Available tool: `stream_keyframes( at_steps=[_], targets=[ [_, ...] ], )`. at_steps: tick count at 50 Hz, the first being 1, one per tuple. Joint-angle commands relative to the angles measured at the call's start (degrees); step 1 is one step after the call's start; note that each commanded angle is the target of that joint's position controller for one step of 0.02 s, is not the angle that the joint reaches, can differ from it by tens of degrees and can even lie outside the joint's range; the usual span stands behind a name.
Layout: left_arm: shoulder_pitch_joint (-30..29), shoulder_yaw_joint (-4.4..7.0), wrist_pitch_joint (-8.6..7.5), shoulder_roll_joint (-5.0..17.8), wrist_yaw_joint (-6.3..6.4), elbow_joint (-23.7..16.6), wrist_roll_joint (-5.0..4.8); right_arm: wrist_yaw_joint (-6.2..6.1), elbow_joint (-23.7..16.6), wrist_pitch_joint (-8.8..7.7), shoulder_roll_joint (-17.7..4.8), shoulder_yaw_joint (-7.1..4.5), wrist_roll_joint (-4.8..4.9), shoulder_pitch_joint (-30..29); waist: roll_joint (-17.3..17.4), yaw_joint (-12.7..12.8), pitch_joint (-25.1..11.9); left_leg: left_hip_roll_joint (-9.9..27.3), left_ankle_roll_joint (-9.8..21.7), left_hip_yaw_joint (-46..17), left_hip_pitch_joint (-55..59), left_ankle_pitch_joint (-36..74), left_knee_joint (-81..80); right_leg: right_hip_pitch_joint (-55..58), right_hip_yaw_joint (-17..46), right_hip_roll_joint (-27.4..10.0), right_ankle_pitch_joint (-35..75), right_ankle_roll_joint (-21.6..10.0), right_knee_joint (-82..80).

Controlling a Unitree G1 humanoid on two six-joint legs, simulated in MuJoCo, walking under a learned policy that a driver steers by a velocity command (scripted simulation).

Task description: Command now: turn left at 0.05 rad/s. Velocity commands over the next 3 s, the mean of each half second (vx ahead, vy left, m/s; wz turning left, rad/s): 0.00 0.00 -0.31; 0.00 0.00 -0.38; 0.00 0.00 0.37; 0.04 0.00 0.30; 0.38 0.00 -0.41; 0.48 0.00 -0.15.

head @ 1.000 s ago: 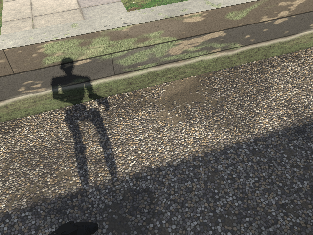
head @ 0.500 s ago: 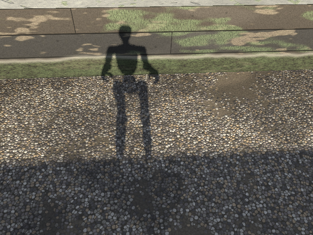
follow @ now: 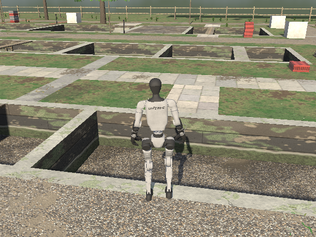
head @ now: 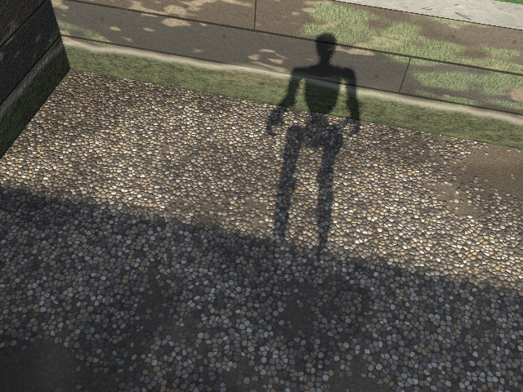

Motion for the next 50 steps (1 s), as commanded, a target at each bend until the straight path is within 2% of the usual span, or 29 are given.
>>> stream_keyframes(
  at_steps=[1,3,5,7,8,9,10,11,12,14,17,18,22,25,27,28,29,30,31,32,33,34,36,40,43,45,47,49,50],
  targets=[
    [2.0,1.19,-0.61,3.3,-0.19,-1.7,0.12,0.41,-4.1,-2.90,-4.9,-1.17,0.02,-7.1,11.1,2.8,-6.5,9.9,6.0,-8.6,0.4,0.3,-16.8,5.7,2.3,0.5,2.6,0.4,-2.0],
    [-0.2,0.72,-0.09,2.3,-0.54,-1.9,0.15,0.81,-3.0,-3.24,-5.3,-1.33,0.24,-5.2,11.0,1.1,-5.6,9.8,6.0,-6.9,1.1,-0.8,-16.0,8.6,1.3,2.0,-0.3,-0.2,-8.1],
    [-0.8,0.71,0.02,2.7,-0.26,-2.3,0.13,0.84,-2.3,-3.04,-7.5,-2.47,0.61,-2.4,9.7,-0.7,-4.4,12.3,7.8,-8.6,3.2,1.1,-14.2,8.6,0.6,1.9,-1.3,-1.2,-14.0],
    [0.5,0.44,-0.26,2.2,-0.32,-2.6,0.01,0.61,-2.3,-2.73,-8.3,-3.05,0.88,-2.5,8.6,-0.2,-4.8,13.3,7.3,-9.8,3.6,1.8,-12.1,11.7,-0.4,1.6,4.3,-2.7,-21.2],
    [1.8,0.07,-0.61,1.3,-0.43,-2.5,0.19,0.37,-2.4,-2.57,-8.6,-3.36,1.30,-3.4,7.6,0.6,-5.1,12.8,5.5,-9.4,2.1,-0.6,-11.1,15.3,-0.5,1.5,9.6,-3.6,-27.0],
    [2.0,-0.23,-1.20,1.3,-0.53,-3.1,0.76,0.17,-2.1,-2.40,-8.4,-3.58,1.37,-2.6,5.0,0.4,-4.8,11.0,2.7,-8.1,-0.7,-5.3,-8.9,18.4,3.8,-0.6,11.6,-4.2,-32.0],
    [1.0,1.18,-1.95,6.7,-0.41,-3.7,0.55,0.30,-4.1,-2.02,-5.8,-2.85,1.75,-4.6,-7.2,0.2,-2.9,3.5,-1.3,-0.2,-5.2,-10.0,-1.3,15.5,18.1,-8.3,11.0,-6.8,-36.5],
    [2.2,2.46,-2.81,9.6,-0.59,-4.0,-0.46,-0.01,-5.5,-1.63,-7.6,-3.23,1.73,-8.7,-11.6,2.6,0.3,-0.4,-3.4,3.8,-10.1,-12.9,3.8,13.0,27.6,-13.8,13.4,-9.1,-40.2],
    [3.7,2.61,-3.11,9.8,-0.19,-3.9,-0.12,-0.02,-5.6,-1.42,-7.7,-3.33,1.41,-9.2,-10.5,2.9,-0.1,-0.2,-3.7,1.0,-12.8,-14.9,8.9,15.9,29.9,-15.1,18.0,-11.2,-39.4],
    [4.0,2.71,-3.05,8.5,0.87,-3.9,0.38,0.21,-4.7,-1.69,-7.8,-3.56,1.47,-8.7,-4.7,1.8,-2.3,0.6,-4.3,-1.8,-16.3,-12.1,16.3,20.1,27.8,-13.6,24.5,-13.2,-36.1],
    [3.2,3.10,-3.28,8.3,1.12,-3.8,0.76,0.44,-3.6,-1.73,-7.5,-3.50,1.02,-7.4,-3.8,0.3,-5.6,0.2,-5.0,-1.5,-14.2,-10.0,21.4,20.1,23.6,-10.5,34.6,-13.1,-33.2],
    [3.4,3.02,-3.56,7.6,1.09,-3.9,0.43,0.41,-3.8,-1.02,-6.5,-3.21,0.48,-8.0,-3.7,0.5,-6.0,-0.2,-4.9,-0.9,-13.5,-10.0,22.0,19.4,23.3,-9.8,32.7,-13.2,-33.6],
    [2.6,3.86,-3.34,8.6,0.66,-4.3,0.30,0.45,-4.4,-0.08,-5.4,-2.36,0.96,-9.9,-5.1,1.7,-5.2,-1.1,-4.3,0.3,-8.4,-9.8,13.3,16.1,24.4,-7.2,24.3,-12.2,-33.5],
    [1.8,4.48,-2.82,9.7,0.37,-4.4,0.23,0.15,-4.1,-0.76,-5.8,-2.19,1.63,-7.5,-7.0,2.0,-6.1,-2.1,-3.0,0.6,-2.4,-10.2,4.5,15.5,28.2,-6.9,24.1,-11.4,-33.9],
    [-0.5,4.79,-2.46,10.0,0.67,-4.8,-0.73,-0.31,-2.8,-1.61,-5.3,-2.05,1.58,-2.5,-6.1,-0.3,-6.8,-1.4,-1.9,0.8,6.4,-3.3,-8.2,12.4,29.0,-5.1,18.3,-8.7,-32.9],
    [0.1,4.67,-2.64,9.0,0.92,-4.8,-1.57,-0.77,-2.6,-2.20,-6.9,-2.41,0.86,-1.0,-2.5,0.0,-7.6,3.8,-0.9,-2.9,13.9,-1.1,-11.6,6.6,27.3,-2.7,8.4,-6.1,-30.2],
    [-2.4,4.00,-2.53,6.0,1.01,-7.1,-2.78,-0.72,-3.3,-2.74,-13.4,-3.69,-0.29,-0.2,13.3,-1.4,-7.1,16.7,3.2,-17.7,18.6,-0.1,-16.1,-4.9,17.1,5.0,-2.0,-3.2,-18.4],
    [-1.2,4.58,-2.32,8.1,1.82,-6.2,-1.21,-0.19,-3.2,-3.08,-14.0,-4.05,-0.40,0.3,16.3,-1.8,-5.7,23.2,7.3,-24.1,14.9,10.3,-17.2,-8.1,10.0,9.0,-7.8,-2.5,-6.2],
    [-0.1,5.26,-2.32,9.7,2.21,-4.7,0.09,-0.01,-3.7,-3.35,-10.9,-3.14,-0.21,0.4,11.4,-0.8,-5.8,23.1,9.5,-22.2,13.1,16.2,-15.5,-7.4,10.2,6.7,-7.1,-1.7,2.5],
    [0.6,5.45,-2.31,9.4,2.40,-3.4,0.34,0.17,-3.9,-3.63,-8.5,-2.39,-0.18,-1.1,7.9,0.8,-4.8,20.4,9.3,-17.3,10.8,19.0,-14.5,-7.1,10.2,5.8,-4.0,-1.1,7.4],
    [1.2,5.46,-1.87,8.9,2.38,-2.9,0.23,0.09,-4.1,-4.02,-7.5,-2.12,-0.24,-3.0,7.5,2.3,-4.9,17.5,8.5,-12.7,10.2,20.7,-13.7,-6.8,9.2,5.0,-0.6,-0.4,11.2],
    [2.1,5.46,-1.36,8.7,2.11,-2.3,0.30,0.05,-4.4,-4.31,-7.1,-1.99,-0.16,-3.7,8.9,3.0,-5.6,15.8,8.2,-9.4,10.4,26.0,-12.5,-6.8,7.8,5.0,0.9,0.2,14.7],
    [2.1,5.21,0.06,8.4,1.74,-1.7,0.15,0.34,-4.0,-4.20,-6.6,-1.90,-0.04,-1.9,9.8,2.8,-7.7,14.8,7.8,-5.6,10.5,30.5,-11.3,-5.8,6.4,5.0,2.7,1.5,18.4],
    [-1.2,4.56,1.45,8.1,1.31,-1.6,-0.29,0.31,-2.8,-4.68,-7.7,-2.63,0.20,3.0,9.1,0.5,-6.6,16.9,9.3,-8.0,12.3,15.3,-13.5,-7.0,8.3,4.8,2.5,3.1,15.2],
    [-2.7,3.55,1.79,6.7,1.38,-1.2,0.02,0.51,-1.9,-4.93,-7.8,-2.97,0.27,4.5,9.4,-0.3,-6.0,17.1,9.4,-8.1,12.3,7.7,-14.0,-3.6,7.9,3.6,0.0,2.9,4.2],
    [-2.6,2.47,1.79,5.1,1.57,-0.6,0.15,0.85,-1.8,-5.26,-7.1,-2.81,-0.20,3.6,10.5,-0.5,-6.2,15.5,9.4,-6.8,8.5,0.0,-15.0,3.7,5.3,3.1,-4.0,2.0,-6.5],
    [-1.5,1.73,1.69,4.1,1.78,0.4,0.00,1.10,-1.4,-5.12,-7.0,-2.76,-0.54,3.0,14.2,-0.8,-4.3,14.0,9.3,-8.2,5.2,-2.9,-16.0,9.7,1.9,3.2,-5.0,0.4,-17.8],
    [3.9,1.09,0.98,3.0,2.26,2.9,-0.08,1.72,-0.3,-4.48,-8.2,-3.30,0.72,4.2,12.8,1.3,-3.6,13.1,6.8,-9.3,2.6,2.6,-14.9,18.6,0.0,3.3,10.6,-1.5,-34.9],
    [4.7,0.94,0.28,4.2,2.62,3.2,0.45,1.95,0.3,-4.45,-8.6,-3.71,1.46,6.2,10.2,0.7,-3.4,12.4,3.8,-9.5,-1.4,1.9,-14.7,24.5,3.8,0.8,17.0,-2.3,-38.4]
  ],
)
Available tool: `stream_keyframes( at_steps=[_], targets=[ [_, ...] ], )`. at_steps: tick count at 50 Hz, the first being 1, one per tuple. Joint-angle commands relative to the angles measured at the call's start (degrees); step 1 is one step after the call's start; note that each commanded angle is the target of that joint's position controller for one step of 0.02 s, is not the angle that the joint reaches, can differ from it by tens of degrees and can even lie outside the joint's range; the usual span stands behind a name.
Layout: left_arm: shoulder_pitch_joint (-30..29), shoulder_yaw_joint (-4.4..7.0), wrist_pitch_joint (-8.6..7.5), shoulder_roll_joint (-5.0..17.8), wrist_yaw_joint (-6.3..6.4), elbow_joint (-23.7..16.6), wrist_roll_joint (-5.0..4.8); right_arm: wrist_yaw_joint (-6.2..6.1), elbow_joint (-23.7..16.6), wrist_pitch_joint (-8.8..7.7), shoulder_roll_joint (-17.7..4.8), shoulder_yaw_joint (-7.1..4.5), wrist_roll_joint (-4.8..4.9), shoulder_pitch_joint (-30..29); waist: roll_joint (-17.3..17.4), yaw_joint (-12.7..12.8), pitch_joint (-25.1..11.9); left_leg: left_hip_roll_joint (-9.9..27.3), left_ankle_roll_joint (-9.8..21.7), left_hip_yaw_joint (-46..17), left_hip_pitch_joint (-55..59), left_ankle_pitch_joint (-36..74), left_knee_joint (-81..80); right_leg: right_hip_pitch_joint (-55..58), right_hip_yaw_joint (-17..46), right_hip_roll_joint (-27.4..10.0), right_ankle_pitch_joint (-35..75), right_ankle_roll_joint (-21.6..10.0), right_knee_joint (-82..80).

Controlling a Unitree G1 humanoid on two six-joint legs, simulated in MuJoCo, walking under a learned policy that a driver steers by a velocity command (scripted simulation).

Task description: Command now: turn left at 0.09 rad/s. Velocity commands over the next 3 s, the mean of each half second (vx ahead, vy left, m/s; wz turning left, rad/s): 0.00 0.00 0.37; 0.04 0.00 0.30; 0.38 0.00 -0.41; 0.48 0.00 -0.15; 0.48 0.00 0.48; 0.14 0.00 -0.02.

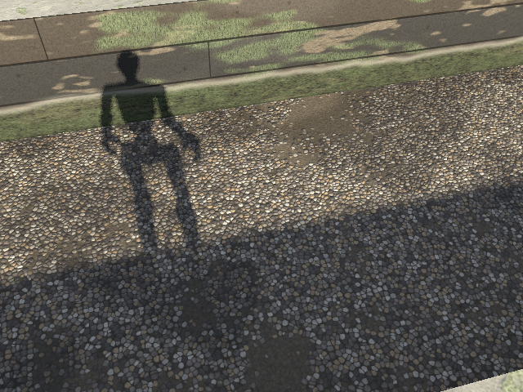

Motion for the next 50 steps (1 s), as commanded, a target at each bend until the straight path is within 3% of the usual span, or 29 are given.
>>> stream_keyframes(
  at_steps=[1,2,3,4,7,9,12,15,16,17,18,19,20,21,22,25,30,33,37,39,40,41,42,43,44,45,46,47,50],
  targets=[
    [5.1,0.76,-2.23,7.4,1.12,-2.1,1.16,0.85,-3.3,-0.76,-6.9,-2.15,2.13,0.1,0.8,2.7,-2.5,5.6,1.3,-12.5,-5.1,-4.9,-8.3,11.6,7.1,-7.5,6.9,-2.7,-13.7],
    [0.9,1.12,-2.91,9.0,1.08,-2.3,0.79,0.69,-5.8,-0.93,-4.6,-1.42,2.70,-5.0,-11.2,2.8,0.3,0.0,-0.2,-5.1,-4.9,-6.2,-3.8,2.4,10.8,-11.2,13.0,-5.0,-13.5],
    [-2.2,0.01,-3.52,6.0,1.01,-3.6,1.02,0.62,-5.6,-0.42,-5.7,-1.55,2.24,-6.0,-9.3,2.7,0.6,-0.9,-1.0,-4.0,-3.3,-7.8,-0.2,1.1,10.2,-13.0,18.4,-6.0,-13.5],
    [-3.0,-0.60,-3.97,4.6,0.91,-4.7,1.07,0.61,-5.1,0.17,-4.8,-1.44,1.84,-4.7,-7.4,2.8,-0.9,-1.9,-0.9,-3.8,-2.4,-8.9,4.4,1.2,8.7,-13.0,19.9,-7.0,-12.8],
    [-1.5,-0.77,-4.61,4.5,1.76,-4.8,0.91,0.34,-5.5,1.03,-5.5,-2.24,1.05,-2.8,-7.9,2.6,-2.1,-3.1,-0.1,-4.7,-6.1,-14.5,17.4,3.0,5.5,-13.7,36.0,-10.4,-8.1],
    [0.7,-0.76,-4.81,3.9,1.93,-4.8,1.06,0.13,-6.3,1.32,-5.2,-2.19,0.99,-3.1,-6.1,3.1,-2.7,-2.6,-0.5,-5.1,-8.7,-16.9,21.4,5.2,5.2,-15.4,41.6,-12.6,-6.2],
    [0.5,-0.52,-5.21,3.1,1.96,-5.3,1.46,0.00,-7.1,1.62,-4.5,-1.79,0.82,-4.1,-5.0,3.2,-4.0,-2.5,-1.0,-4.0,-7.1,-17.3,18.2,5.2,3.9,-15.4,38.5,-13.2,-4.6],
    [-0.4,0.68,-5.13,4.8,2.11,-5.3,0.94,0.30,-7.4,1.75,-3.7,-1.50,1.03,-2.7,-5.4,1.9,-3.5,-3.5,0.2,-1.5,-1.0,-12.3,6.7,2.4,2.1,-14.2,33.6,-11.2,-1.2],
    [-0.3,1.30,-4.90,5.6,2.16,-5.1,0.45,0.44,-7.2,1.53,-3.3,-1.23,0.86,-1.5,-3.8,0.9,-3.3,-3.6,0.9,-2.3,3.8,-4.4,-1.9,-0.6,0.5,-12.8,27.3,-8.8,1.1],
    [0.4,1.56,-4.93,5.3,2.26,-5.5,0.43,0.24,-7.2,0.89,-6.1,-1.86,-0.23,0.1,3.0,0.8,-3.7,0.9,2.7,-12.2,11.3,2.1,-6.5,-8.9,-1.9,-9.7,14.6,-5.1,8.3],
    [-2.8,0.40,-4.74,2.1,2.11,-9.4,-0.15,-0.42,-7.5,0.80,-13.5,-4.21,0.43,0.8,19.9,0.1,-1.7,13.0,9.2,-31.4,14.9,18.4,-9.2,-23.9,-10.2,0.2,-7.3,0.3,18.8],
    [-4.1,0.58,-4.35,3.5,2.44,-9.7,0.58,-0.64,-6.3,1.01,-13.4,-4.42,0.46,7.0,16.0,-3.1,-4.0,18.0,15.7,-38.7,17.0,21.7,-11.3,-27.8,-3.2,0.0,-15.9,1.0,28.9],
    [-4.1,0.80,-4.27,3.7,2.29,-9.3,0.34,-1.12,-6.2,1.31,-11.6,-4.06,0.00,6.6,10.5,-2.0,-2.9,17.1,17.6,-36.7,16.6,18.0,-11.0,-30.0,-0.8,-1.0,-13.3,1.4,35.0],
    [-4.5,0.80,-4.36,3.7,1.97,-9.1,0.49,-1.54,-6.7,1.71,-9.8,-3.63,-0.36,3.6,6.4,-0.3,-1.6,14.6,16.6,-33.1,14.1,12.4,-10.2,-30.8,0.0,-2.2,-8.4,1.7,37.8],
    [-4.9,0.98,-4.43,3.9,1.67,-9.5,0.91,-1.92,-7.5,1.90,-8.8,-3.32,-0.31,0.2,4.9,1.5,-1.3,11.9,14.7,-30.5,12.1,9.7,-9.9,-31.1,0.3,-2.7,-4.2,1.8,38.7],
    [-2.0,0.97,-3.44,3.3,1.18,-8.5,1.98,-1.86,-8.7,1.64,-8.5,-3.16,-0.17,-3.3,4.4,3.6,-4.6,6.9,12.5,-25.1,6.5,12.7,-8.8,-26.2,-1.8,-1.0,2.2,2.7,42.4],
    [-3.9,0.04,-2.43,2.4,1.38,-9.7,1.50,-1.99,-8.4,1.69,-9.4,-3.58,0.04,-0.3,5.7,2.0,-3.0,5.3,12.0,-29.3,6.2,-0.6,-9.9,-27.2,-1.9,-0.9,3.3,3.0,33.1],
    [-4.5,-0.39,-3.40,2.2,1.46,-9.3,1.13,-1.70,-8.2,2.44,-10.0,-4.05,-0.46,1.4,8.0,0.3,-3.6,5.7,12.0,-31.4,7.7,-2.9,-10.3,-24.2,-1.3,-0.3,0.4,1.8,24.1],
    [-2.5,-0.23,-4.40,2.7,1.19,-7.8,0.22,-0.52,-8.0,2.59,-8.8,-3.65,-0.84,-0.1,11.2,-0.3,-3.8,5.0,11.0,-31.4,3.4,-1.2,-10.4,-13.0,-3.1,1.0,-1.9,-0.1,14.0],
    [0.5,-0.31,-5.11,1.9,0.88,-6.8,-0.35,-0.57,-8.0,2.79,-8.6,-3.55,-0.55,-1.9,11.2,1.0,-3.7,4.3,9.2,-32.5,1.1,-1.6,-10.4,-5.8,-3.6,1.2,0.8,-1.9,5.4],
    [2.6,-0.40,-5.59,1.1,1.00,-6.2,0.00,-0.82,-7.9,2.99,-9.0,-3.57,-0.19,-2.8,10.1,2.7,-3.1,2.8,7.5,-32.1,-1.5,-3.5,-9.6,-0.2,-4.3,1.0,5.1,-2.6,-2.4],
    [3.4,-0.17,-6.20,2.1,1.28,-6.0,0.87,-1.09,-7.4,2.87,-7.8,-3.38,0.22,-1.7,6.5,2.5,-3.2,0.9,4.9,-30.9,-4.8,-9.2,-7.4,5.3,-1.8,-1.8,6.9,-2.8,-7.3],
    [4.3,0.11,-6.86,5.3,1.42,-6.9,2.08,-1.34,-7.2,2.70,-4.6,-2.76,0.65,0.7,-3.9,1.9,-4.8,-4.2,1.8,-24.5,-8.2,-15.8,4.3,9.3,11.5,-13.3,2.5,-4.3,-13.9],
    [3.4,0.24,-7.74,7.7,1.03,-6.7,2.44,-1.68,-8.5,2.91,-6.5,-3.45,0.86,-3.2,-13.1,2.7,-0.3,-10.5,0.3,-15.6,-13.6,-19.7,8.3,2.9,23.2,-20.9,12.1,-8.8,-18.0],
    [4.2,-0.92,-8.57,3.5,0.55,-5.7,2.41,-1.75,-5.9,2.99,-7.5,-3.53,-0.21,-1.7,-7.0,2.0,-2.0,-6.9,-0.8,-17.9,-8.3,-17.4,12.2,0.3,22.5,-20.0,6.7,-10.4,-18.5],
    [2.8,-1.91,-9.03,0.6,0.09,-5.2,2.25,-1.18,-3.7,3.03,-6.2,-3.05,-0.01,-0.3,-5.5,0.3,-1.9,-5.4,-1.3,-15.6,-5.6,-12.7,11.7,-1.3,19.1,-15.9,-3.1,-10.1,-19.6],
    [1.1,-1.73,-8.92,0.7,-0.22,-5.3,2.15,-0.68,-2.8,2.99,-5.9,-2.76,-0.08,-0.6,-5.8,-0.5,-0.9,-4.7,-1.8,-12.0,-3.9,-8.8,11.9,-2.8,16.1,-12.4,-6.9,-9.2,-20.0],
    [1.7,-1.06,-8.72,2.2,-0.19,-5.3,1.64,-0.14,-2.8,2.86,-6.0,-2.68,-0.67,-2.1,-7.1,0.2,-0.8,-4.9,-2.1,-8.9,-3.9,-7.8,13.4,-2.6,15.1,-10.6,-7.3,-9.3,-20.1],
    [8.2,0.81,-7.64,5.2,-0.48,-4.4,0.50,0.04,-3.4,2.30,-5.8,-2.18,-0.77,-6.6,-6.3,3.0,1.0,-4.3,-3.1,-5.7,-11.6,-10.4,15.3,4.3,18.1,-10.2,-5.6,-11.9,-19.2]
  ],
)
Over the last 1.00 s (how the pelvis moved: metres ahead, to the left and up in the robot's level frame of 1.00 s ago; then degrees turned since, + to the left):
-0.08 0.04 0.00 -24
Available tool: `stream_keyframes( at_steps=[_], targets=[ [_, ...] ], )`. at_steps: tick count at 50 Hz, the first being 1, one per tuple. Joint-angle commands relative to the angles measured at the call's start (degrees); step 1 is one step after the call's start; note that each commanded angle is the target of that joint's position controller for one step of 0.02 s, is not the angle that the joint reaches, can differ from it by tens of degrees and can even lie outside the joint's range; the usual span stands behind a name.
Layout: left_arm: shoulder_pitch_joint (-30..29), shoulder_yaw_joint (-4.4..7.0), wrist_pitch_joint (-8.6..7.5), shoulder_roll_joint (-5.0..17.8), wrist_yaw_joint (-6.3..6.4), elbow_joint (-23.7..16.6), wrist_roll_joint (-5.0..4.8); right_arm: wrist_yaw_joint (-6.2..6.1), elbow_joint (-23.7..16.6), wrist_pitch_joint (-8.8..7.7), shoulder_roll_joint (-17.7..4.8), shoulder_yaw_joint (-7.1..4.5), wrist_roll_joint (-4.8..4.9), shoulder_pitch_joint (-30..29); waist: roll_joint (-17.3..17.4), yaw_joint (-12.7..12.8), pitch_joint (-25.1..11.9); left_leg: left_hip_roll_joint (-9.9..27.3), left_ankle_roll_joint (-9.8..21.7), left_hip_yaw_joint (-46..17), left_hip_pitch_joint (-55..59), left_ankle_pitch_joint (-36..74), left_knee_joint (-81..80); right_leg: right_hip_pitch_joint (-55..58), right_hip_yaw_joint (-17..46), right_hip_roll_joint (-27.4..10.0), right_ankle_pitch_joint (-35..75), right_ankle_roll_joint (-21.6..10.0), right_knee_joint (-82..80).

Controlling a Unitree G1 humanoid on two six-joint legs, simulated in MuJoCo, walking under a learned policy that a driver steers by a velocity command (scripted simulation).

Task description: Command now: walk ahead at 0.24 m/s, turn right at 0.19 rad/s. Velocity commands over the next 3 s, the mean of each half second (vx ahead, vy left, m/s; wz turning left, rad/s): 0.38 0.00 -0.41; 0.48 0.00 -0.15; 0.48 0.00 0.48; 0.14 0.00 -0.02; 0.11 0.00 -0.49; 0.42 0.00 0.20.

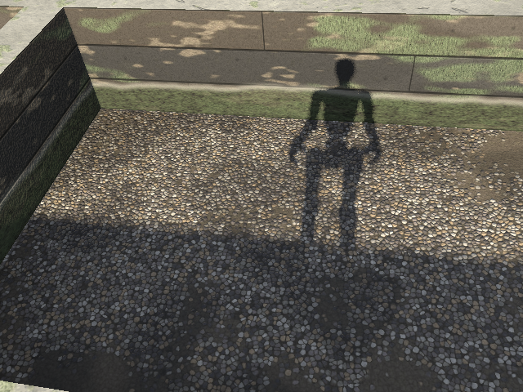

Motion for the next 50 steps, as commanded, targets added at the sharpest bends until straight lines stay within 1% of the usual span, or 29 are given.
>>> stream_keyframes(
  at_steps=[1,6,9,12,13,14,15,16,17,18,20,21,23,24,27,30,32,33,34,35,36,37,38,40,44,45,46,47,50],
  targets=[
    [2.0,3.80,-0.19,10.2,0.07,-3.3,-0.95,-0.11,-4.8,-1.55,-4.0,-0.69,-0.01,-5.8,-9.5,1.0,3.4,1.1,-1.2,3.4,-11.9,-1.2,2.2,8.0,21.4,-12.2,-13.7,-8.1,-12.8],
    [3.8,5.03,-0.33,10.5,0.45,-3.8,-1.26,-1.63,-6.3,-2.65,-3.7,0.12,0.97,-9.8,-9.9,1.7,1.7,1.4,-1.2,3.9,-10.0,-2.1,-1.7,8.5,23.6,-11.5,-4.4,-9.4,-8.7],
    [2.7,5.47,0.13,10.8,0.59,-4.8,-1.14,-1.74,-7.6,-3.38,-2.8,0.79,1.47,-9.7,-10.7,1.2,-0.2,0.9,0.1,4.2,-4.9,-0.9,-4.6,5.0,24.4,-10.2,1.1,-9.1,-5.5],
    [-2.2,5.63,0.98,10.7,0.89,-7.1,-2.09,-1.98,-6.3,-4.46,-0.7,1.49,0.92,-2.4,-7.7,-3.7,-0.6,0.7,2.2,5.5,13.5,7.9,-17.3,-9.3,22.7,-6.4,-2.8,-6.1,-0.4],
    [-3.1,5.10,0.69,8.1,1.04,-8.1,-2.61,-2.53,-5.5,-4.97,-3.0,0.93,0.10,1.7,-3.4,-5.2,-1.5,6.3,3.0,0.5,25.7,6.0,-17.7,-20.6,19.9,-3.4,-12.3,-3.3,5.4],
    [-3.0,3.57,0.21,2.7,0.85,-10.2,-3.30,-2.78,-6.3,-5.36,-7.9,0.03,-0.83,5.3,8.6,-6.0,-4.6,21.2,6.0,-17.7,32.4,-6.9,-23.9,-29.0,10.7,3.2,-20.8,-0.5,20.2],
    [-5.4,4.71,0.13,7.8,1.45,-11.5,-1.40,-2.54,-4.7,-5.28,-11.8,-1.71,-0.46,6.5,10.7,-6.0,1.0,26.6,10.2,-26.7,26.4,-7.9,-26.8,-36.4,6.5,3.5,-18.7,0.4,27.3],
    [-6.7,5.51,0.10,10.2,1.40,-11.1,0.07,-2.17,-4.9,-5.55,-8.3,-0.85,-0.19,5.6,4.2,-4.6,4.0,25.4,11.6,-25.3,23.9,-8.2,-25.8,-37.7,7.7,0.6,-15.3,0.9,32.8],
    [-6.0,5.60,0.21,9.8,0.96,-10.3,0.40,-1.79,-5.4,-5.98,-5.5,0.03,-0.35,3.8,1.6,-3.0,5.0,22.9,11.2,-21.1,21.1,-5.7,-25.6,-36.9,7.6,0.1,-12.6,1.7,35.6],
    [-4.2,5.61,0.57,9.4,0.53,-9.4,0.28,-1.60,-5.8,-6.37,-4.5,0.43,-0.51,1.9,2.1,-1.1,4.4,20.6,10.1,-16.6,19.3,-0.7,-25.7,-35.0,7.0,-0.5,-9.8,2.3,37.7],
    [-2.3,5.58,1.68,9.0,-0.14,-8.3,0.51,-1.31,-4.7,-7.45,-4.4,0.61,-0.52,1.9,3.9,0.7,3.8,17.9,9.8,-8.6,15.6,16.6,-24.6,-32.2,5.0,-1.1,-4.8,3.1,42.6],
    [-2.0,5.51,2.35,8.8,0.01,-7.6,0.44,-0.90,-4.1,-7.96,-4.2,0.74,-0.32,1.6,2.2,1.9,3.5,17.8,9.4,-5.7,13.7,25.1,-23.9,-30.2,4.6,-0.8,-2.3,3.1,43.2],
    [-1.7,5.34,3.34,8.3,0.20,-6.9,0.43,-0.46,-2.4,-8.17,-4.1,0.58,0.33,4.1,2.8,1.5,2.8,17.6,8.7,-0.2,13.5,39.2,-20.8,-27.8,2.5,-1.7,-1.9,3.4,42.2],
    [-3.7,5.04,3.65,7.5,0.00,-7.5,-0.13,-0.37,-1.9,-7.81,-4.4,0.45,0.65,4.7,3.3,1.3,4.0,17.4,7.8,2.5,12.0,44.0,-18.9,-26.4,1.8,-2.4,0.5,3.1,39.8],
    [-10.5,3.75,3.63,5.3,-0.81,-9.1,-0.42,-0.64,-1.0,-6.91,-5.4,0.17,0.69,6.2,3.5,-1.0,5.0,16.4,6.8,7.5,9.5,41.7,-15.6,-21.9,-2.8,-2.5,4.1,1.4,29.8],
    [-13.0,3.15,3.45,5.1,-1.12,-10.2,-0.60,-1.25,-1.0,-5.98,-7.7,-0.66,0.25,7.3,5.5,-2.7,3.7,17.5,7.7,8.0,9.0,35.7,-13.2,-15.6,-8.2,-1.6,-3.6,-0.4,22.1],
    [-9.8,3.34,3.11,5.8,-0.89,-9.6,-0.97,-1.66,-1.1,-5.63,-9.1,-0.95,0.20,7.2,5.7,-1.1,0.9,18.0,7.5,7.3,9.9,39.4,-9.3,-7.6,-8.1,0.0,-8.3,-2.1,15.8],
    [0.2,3.97,2.18,6.6,-0.89,-6.4,-0.68,-1.87,-0.9,-5.41,-9.3,-0.90,0.80,6.4,2.5,3.6,-3.1,16.2,6.0,9.3,7.3,42.5,0.0,4.8,-6.2,1.8,-3.8,-3.5,10.7],
    [9.0,5.42,1.30,11.6,-0.01,-4.3,-0.43,-1.32,-2.7,-5.51,-7.7,-0.52,1.30,5.1,-6.6,8.4,-8.3,11.5,2.8,13.6,-2.1,28.3,20.7,17.1,7.5,-6.6,0.2,-6.5,6.6],
    [9.6,6.44,0.96,18.4,0.25,-3.9,-1.88,-0.38,-6.7,-5.18,-3.2,0.82,2.00,5.6,-21.5,6.5,-15.5,1.3,0.1,9.7,-19.0,-13.2,36.5,26.6,35.4,-23.5,5.2,-14.1,-2.7],
    [8.3,6.78,1.50,16.7,0.90,-3.9,-3.06,-0.95,-6.5,-4.65,-6.8,-0.26,1.23,-0.3,-13.3,9.5,-13.5,2.7,-0.5,1.3,-22.1,-7.0,39.1,21.8,34.6,-23.2,-1.8,-14.3,-4.6],
    [4.3,5.46,1.81,13.3,1.47,-3.8,-1.72,-1.19,-7.3,-4.48,-6.9,-0.20,2.21,-2.7,-11.4,7.0,-6.0,3.5,-0.7,0.9,-23.6,-3.3,40.4,13.6,28.7,-22.5,-3.0,-13.0,-4.7],
    [0.9,4.06,1.74,9.4,1.57,-3.9,-0.81,-1.21,-7.9,-4.19,-4.7,0.40,2.27,-4.2,-6.4,4.2,-1.4,4.1,-0.9,-0.3,-20.5,-1.7,38.0,4.5,22.9,-21.0,-0.5,-10.9,-4.7],
    [-4.1,2.50,0.56,6.3,1.35,-4.9,-0.41,-1.35,-6.2,-2.30,-3.0,0.38,1.33,-0.2,-8.3,-0.2,0.1,2.8,-1.7,-2.4,-11.9,0.3,32.3,-6.0,15.0,-17.6,3.6,-6.9,-5.8],
    [-3.1,2.70,-2.13,8.6,0.11,-4.3,-0.95,-1.25,-4.1,-0.09,-3.8,-0.79,0.94,1.9,-6.5,-2.2,1.1,-0.5,-1.7,-2.9,-8.8,5.0,29.4,-9.6,9.6,-16.8,1.4,-6.4,-7.7],
    [-6.0,2.28,-2.97,8.0,-0.01,-5.3,-1.35,-1.29,-4.8,-0.07,-3.8,-0.88,0.51,-0.3,-5.3,-3.2,3.4,-0.8,-1.9,-2.0,-4.9,8.8,23.8,-14.2,4.7,-15.8,9.2,-5.3,-7.6],
    [-6.7,2.16,-3.70,8.4,-0.37,-5.2,-0.97,-1.02,-4.9,0.21,-2.8,-0.41,-0.02,-0.7,-7.3,-4.0,2.7,0.0,-1.6,-0.1,-2.0,10.3,18.1,-14.1,1.7,-14.5,12.4,-4.2,-6.2],
    [-5.5,2.23,-3.94,8.9,-0.54,-4.8,-0.74,-0.31,-4.6,0.47,-2.1,0.03,-0.35,-1.2,-9.7,-3.2,1.6,0.5,-0.8,2.1,-0.5,9.1,14.8,-12.1,0.6,-14.0,12.8,-3.6,-5.1],
    [-3.4,2.59,-2.82,10.0,0.04,-5.1,-0.47,1.16,-6.7,0.90,-2.0,0.74,-0.25,-6.1,-10.6,0.3,0.8,0.9,0.9,4.8,0.3,-1.1,8.5,-7.3,1.9,-15.9,6.4,-4.5,-3.9]
  ],
)
Over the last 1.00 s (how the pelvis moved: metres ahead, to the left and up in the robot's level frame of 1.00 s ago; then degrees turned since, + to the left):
-0.05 -0.06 0.01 22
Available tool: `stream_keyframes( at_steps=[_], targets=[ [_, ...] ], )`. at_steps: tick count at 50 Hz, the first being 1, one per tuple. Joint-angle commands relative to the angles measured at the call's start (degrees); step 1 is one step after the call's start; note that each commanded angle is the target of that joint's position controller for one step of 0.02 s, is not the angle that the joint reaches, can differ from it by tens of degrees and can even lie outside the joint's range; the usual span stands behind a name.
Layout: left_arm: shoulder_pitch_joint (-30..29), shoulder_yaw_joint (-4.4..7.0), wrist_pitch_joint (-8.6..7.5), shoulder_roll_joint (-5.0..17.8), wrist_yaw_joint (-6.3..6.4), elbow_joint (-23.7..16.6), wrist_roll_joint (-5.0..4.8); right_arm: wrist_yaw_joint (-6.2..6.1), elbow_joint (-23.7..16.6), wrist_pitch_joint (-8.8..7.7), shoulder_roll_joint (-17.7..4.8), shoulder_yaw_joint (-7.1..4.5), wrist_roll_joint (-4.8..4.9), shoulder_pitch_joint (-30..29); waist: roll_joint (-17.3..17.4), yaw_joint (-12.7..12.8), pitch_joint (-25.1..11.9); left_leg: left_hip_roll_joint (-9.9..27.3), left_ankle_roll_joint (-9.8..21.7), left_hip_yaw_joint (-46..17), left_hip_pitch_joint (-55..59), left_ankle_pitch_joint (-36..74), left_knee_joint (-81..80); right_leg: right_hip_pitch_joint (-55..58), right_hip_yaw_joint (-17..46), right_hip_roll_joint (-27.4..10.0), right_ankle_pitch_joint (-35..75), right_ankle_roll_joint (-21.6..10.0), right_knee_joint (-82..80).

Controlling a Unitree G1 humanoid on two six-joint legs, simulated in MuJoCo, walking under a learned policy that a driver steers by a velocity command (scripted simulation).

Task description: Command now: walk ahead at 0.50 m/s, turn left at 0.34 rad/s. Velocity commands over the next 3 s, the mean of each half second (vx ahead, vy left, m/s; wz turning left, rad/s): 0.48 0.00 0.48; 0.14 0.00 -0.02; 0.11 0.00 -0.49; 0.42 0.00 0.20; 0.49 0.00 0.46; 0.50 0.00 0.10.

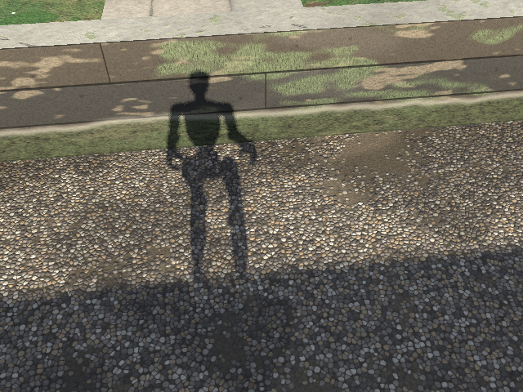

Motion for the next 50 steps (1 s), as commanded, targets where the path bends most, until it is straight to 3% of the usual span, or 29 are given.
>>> stream_keyframes(
  at_steps=[1,2,4,5,6,7,8,9,11,13,14,16,19,20,21,22,23,24,27,29,31,32,34,36,38,39,42,46,50],
  targets=[
    [-2.0,2.59,-0.07,8.8,0.75,-4.7,0.36,1.20,-4.9,0.03,-2.7,0.09,0.11,-3.1,-7.4,1.2,-0.6,0.0,1.7,4.8,7.5,-7.0,-6.8,-2.3,10.5,-14.1,4.0,-4.6,-11.2],
    [-3.5,2.53,0.59,8.6,1.45,-5.1,0.57,0.96,-6.1,-0.04,-2.4,0.49,0.11,-5.2,-6.0,1.2,0.2,1.0,2.3,3.9,8.8,-6.3,-12.0,-1.1,11.2,-15.0,8.2,-4.3,-11.0],
    [-5.5,2.65,1.55,8.6,2.25,-5.5,-0.03,0.87,-5.3,-0.71,-0.5,1.27,-0.41,0.0,-4.3,-1.3,-3.3,0.3,4.3,5.5,18.4,-2.2,-22.0,-1.3,10.2,-14.3,6.1,-2.3,-5.4],
    [-4.9,1.90,2.20,5.8,2.27,-5.2,0.59,0.21,-4.3,-1.42,0.4,1.66,-0.61,4.0,-1.4,-1.0,-2.4,2.4,6.3,1.1,23.0,1.6,-26.9,-5.0,6.1,-10.3,7.8,0.1,2.4],
    [-6.6,0.64,2.68,2.6,2.29,-8.7,0.71,-0.66,-4.3,-1.67,-6.4,-0.10,0.30,4.8,12.2,-0.8,-1.3,11.1,10.7,-14.5,24.9,16.9,-26.9,-14.8,0.4,-1.4,-3.4,4.3,11.5],
    [-10.5,1.66,2.84,7.2,2.71,-11.0,1.50,-0.96,-3.8,-1.60,-10.8,-1.79,1.61,8.0,15.7,-5.1,-0.3,17.1,15.5,-25.6,24.1,29.5,-30.0,-22.3,3.2,1.4,-18.0,5.9,15.6],
    [-13.3,1.96,2.74,7.8,1.71,-11.9,1.07,-1.59,-4.9,-1.19,-10.2,-1.63,1.03,6.2,11.4,-5.2,-0.2,17.0,17.8,-26.4,25.5,31.4,-29.6,-25.3,6.8,1.8,-16.3,7.7,22.9],
    [-13.4,2.10,2.63,8.1,1.21,-12.2,0.94,-2.22,-5.4,-1.24,-9.2,-1.27,0.57,3.7,8.1,-3.4,-1.5,15.9,16.9,-23.5,22.9,35.3,-28.8,-24.1,8.0,2.0,-12.8,9.1,26.5],
    [-10.7,1.66,3.03,7.1,1.48,-11.8,1.55,-2.20,-7.0,-1.51,-6.3,-0.18,0.20,-3.6,6.4,1.0,-3.6,10.0,13.1,-16.2,17.6,38.3,-28.1,-16.7,8.5,1.1,-6.7,10.4,22.5],
    [-10.6,0.91,4.14,5.4,1.09,-11.1,2.58,-1.69,-7.8,-1.62,-5.0,0.50,0.00,-7.1,7.2,1.8,-5.5,7.0,10.4,-14.7,15.8,37.5,-28.7,-10.5,7.2,2.2,-4.9,10.0,19.6],
    [-10.6,0.63,4.68,5.1,1.25,-11.3,2.39,-1.54,-7.8,-1.99,-5.0,0.40,0.68,-7.1,6.9,1.2,-6.0,5.6,9.9,-13.7,15.1,33.9,-29.2,-7.7,6.6,2.4,-5.1,9.5,16.0],
    [-11.5,0.49,5.03,5.1,0.74,-11.0,0.81,-1.28,-7.2,-2.31,-7.3,-0.64,0.94,-6.8,6.3,0.8,-7.2,6.9,10.3,-17.0,15.8,20.7,-30.2,-3.2,6.5,2.6,-5.9,7.4,11.8],
    [-10.3,-0.70,4.27,1.4,0.43,-10.4,0.89,-1.35,-7.9,-1.14,-6.8,-0.85,2.16,-8.1,2.7,1.3,-5.1,5.6,8.4,-20.2,9.9,3.6,-30.2,8.7,6.2,1.1,0.6,5.0,-2.5],
    [-7.9,-0.77,3.97,1.2,0.59,-10.0,1.71,-1.46,-8.1,-1.12,-5.7,-0.64,2.81,-7.2,0.0,1.2,-6.0,4.5,6.8,-19.6,4.1,-1.8,-27.3,17.1,8.3,-2.2,1.0,3.7,-2.1],
    [-8.1,0.35,3.65,5.0,0.58,-10.2,1.73,-1.20,-9.3,-1.35,-3.7,-0.09,3.72,-6.0,-9.5,0.7,-7.5,0.0,4.6,-13.1,-3.1,-10.9,-23.3,22.4,15.5,-7.8,-4.2,1.2,-3.2],
    [-6.6,1.23,3.63,7.6,0.28,-10.4,1.49,-1.15,-10.3,-1.67,-5.2,-0.44,3.35,-8.5,-14.9,3.5,-4.5,-3.1,3.0,-6.7,-5.9,-12.1,-17.1,18.9,24.8,-13.9,-7.9,-1.8,-10.5],
    [-5.6,1.37,3.54,8.3,0.37,-10.3,1.29,-1.16,-10.5,-2.00,-7.9,-1.30,2.35,-10.3,-12.1,4.0,-0.2,-3.2,1.9,-4.5,-7.6,-12.2,-14.6,15.6,29.2,-17.5,-3.6,-4.3,-13.6],
    [-5.9,1.17,3.40,7.7,0.56,-10.2,1.14,-1.04,-9.9,-2.24,-8.4,-1.61,1.91,-10.7,-7.8,3.3,0.9,-1.7,1.0,-3.3,-5.9,-11.1,-12.9,13.1,28.4,-17.8,1.0,-5.6,-13.7],
    [-13.0,-0.41,2.85,4.5,1.11,-10.5,0.10,0.93,-7.8,-2.13,-3.4,-0.10,1.34,-6.8,-6.8,-1.6,-1.0,-0.2,0.0,-0.5,11.4,-2.6,-18.9,2.3,18.6,-11.4,4.8,-2.9,-13.3],
    [-14.6,-0.72,2.90,3.9,0.39,-10.7,-0.14,1.46,-6.8,-1.56,-2.4,0.50,0.63,-5.9,-6.8,-3.0,-1.5,-0.8,-0.1,-0.8,19.3,2.7,-24.0,-2.3,13.6,-7.5,-1.4,0.0,-12.8],
    [-13.8,-0.84,3.64,3.4,-0.62,-10.9,-0.21,1.68,-7.4,-1.23,-4.2,0.46,0.48,-8.5,-1.1,-2.4,0.6,1.4,0.7,-6.4,18.5,-0.6,-29.3,-3.7,10.8,-5.1,-15.5,2.4,-13.1],
    [-13.4,-1.09,4.00,2.8,-1.05,-11.2,-0.17,1.69,-7.3,-1.26,-4.8,0.70,0.35,-9.5,3.0,-1.5,1.8,2.9,1.4,-9.1,16.5,-3.8,-32.4,-2.7,8.9,-4.0,-15.1,3.0,-11.6],
    [-10.5,-1.89,4.42,0.7,-1.69,-9.7,-0.39,1.18,-6.6,-1.93,-2.7,2.05,0.51,-11.7,8.0,0.2,1.1,4.6,1.8,-11.0,13.5,-6.7,-36.9,3.8,7.8,-3.9,-7.9,3.5,-10.7],
    [-9.0,-1.50,4.11,1.8,-1.85,-8.0,-0.46,0.65,-5.3,-2.61,-2.3,2.56,0.50,-10.8,5.8,0.0,0.6,4.6,1.4,-9.4,15.0,-0.8,-37.6,6.9,9.5,-4.3,-3.1,3.1,-11.8],
    [-9.1,-0.53,3.90,4.0,-1.87,-7.4,-0.80,0.13,-4.6,-3.02,-3.8,2.19,0.50,-10.1,3.3,-0.4,0.1,4.5,1.5,-7.2,17.8,6.4,-35.6,7.0,10.8,-4.1,1.2,2.7,-11.6],
    [-8.8,-0.74,3.92,3.6,-1.68,-7.3,-0.64,-0.19,-4.6,-2.71,-2.9,2.73,0.21,-9.6,3.6,-0.7,-0.9,4.8,2.1,-6.3,18.2,6.5,-35.5,7.9,11.4,-4.5,0.7,2.3,-12.5],
    [-9.8,-0.05,4.21,3.8,-1.44,-7.9,-0.62,-0.59,-5.0,-2.46,-3.7,2.36,0.46,-8.5,0.4,-0.6,-1.3,5.5,2.8,-4.9,19.4,10.5,-33.3,6.2,11.4,-3.3,3.0,2.2,-9.5],
    [-9.8,0.50,5.38,3.4,-0.77,-8.7,-0.31,-0.58,-7.0,-2.82,-2.2,2.33,0.88,-9.5,1.5,0.1,-4.0,6.7,4.6,-3.1,22.7,18.7,-29.8,2.6,11.9,-1.9,2.6,2.7,-4.3],
    [-9.3,1.42,5.64,4.7,-0.23,-9.2,-0.31,-1.12,-7.8,-2.19,-3.3,1.36,0.35,-8.4,1.8,0.4,-4.8,8.6,6.3,-1.7,24.4,28.8,-26.0,-1.2,12.3,-0.3,0.9,2.7,1.0]
  ],
)
Over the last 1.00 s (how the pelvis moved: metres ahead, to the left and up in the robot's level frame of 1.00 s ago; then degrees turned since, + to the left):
0.14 -0.05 -0.01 -17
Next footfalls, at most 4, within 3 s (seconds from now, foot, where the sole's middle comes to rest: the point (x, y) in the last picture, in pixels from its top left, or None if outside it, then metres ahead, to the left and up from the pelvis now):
0.10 left None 0.08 0.13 -0.77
0.40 right None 0.09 -0.07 -0.77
1.64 right None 0.07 -0.08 -0.77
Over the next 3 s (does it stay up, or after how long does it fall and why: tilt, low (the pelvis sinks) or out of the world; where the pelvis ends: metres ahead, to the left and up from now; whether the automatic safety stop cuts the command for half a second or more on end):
stays up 0.02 0.01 -0.01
